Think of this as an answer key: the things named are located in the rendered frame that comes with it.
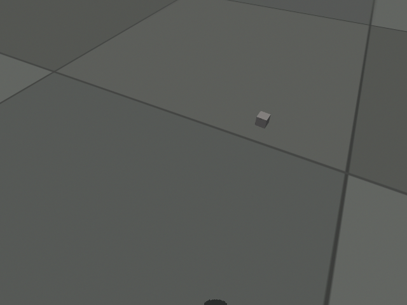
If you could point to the cube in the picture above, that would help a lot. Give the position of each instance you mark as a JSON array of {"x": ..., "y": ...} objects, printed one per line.
[{"x": 262, "y": 119}]

